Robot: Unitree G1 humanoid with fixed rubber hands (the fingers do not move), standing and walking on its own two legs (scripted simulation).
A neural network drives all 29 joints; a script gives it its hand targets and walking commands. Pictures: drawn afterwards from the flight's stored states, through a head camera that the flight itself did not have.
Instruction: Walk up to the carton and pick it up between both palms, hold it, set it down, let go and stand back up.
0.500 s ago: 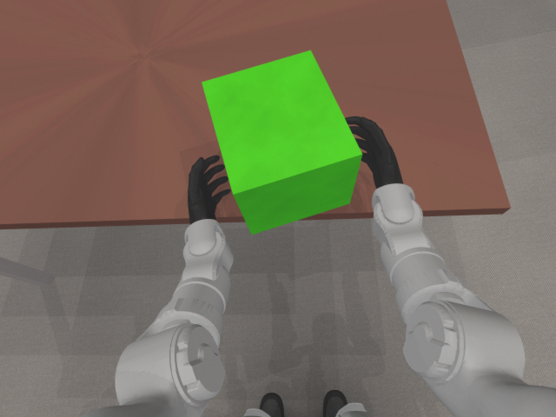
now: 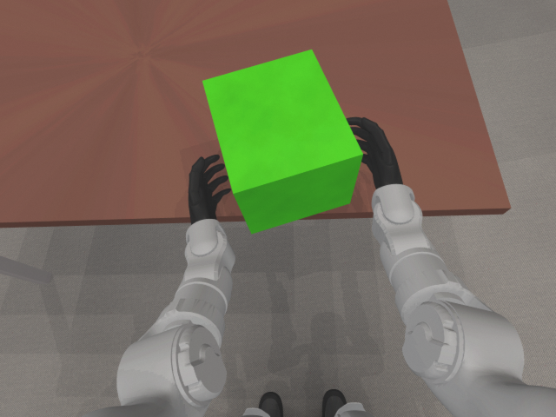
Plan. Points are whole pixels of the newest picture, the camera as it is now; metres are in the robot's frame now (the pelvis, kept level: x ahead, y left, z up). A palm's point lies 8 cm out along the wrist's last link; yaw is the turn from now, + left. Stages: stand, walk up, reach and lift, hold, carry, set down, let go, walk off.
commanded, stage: reach and lift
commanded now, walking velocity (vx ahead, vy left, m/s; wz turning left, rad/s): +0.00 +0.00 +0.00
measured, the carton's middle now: (280, 145) +0.52 +0.03 -0.01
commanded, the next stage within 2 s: none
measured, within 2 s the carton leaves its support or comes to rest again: leaves its support in 1.60 s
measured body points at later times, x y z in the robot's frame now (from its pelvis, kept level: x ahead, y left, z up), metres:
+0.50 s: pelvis +0.00 +0.00 +0.00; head +0.16 -0.02 +0.42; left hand +0.42 +0.15 -0.03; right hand +0.46 -0.11 +0.00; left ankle -0.02 +0.12 -0.71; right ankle -0.01 -0.08 -0.71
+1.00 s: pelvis +0.00 +0.00 +0.00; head +0.16 -0.02 +0.42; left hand +0.42 +0.15 -0.03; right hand +0.45 -0.10 -0.01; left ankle -0.02 +0.12 -0.71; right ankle -0.01 -0.08 -0.71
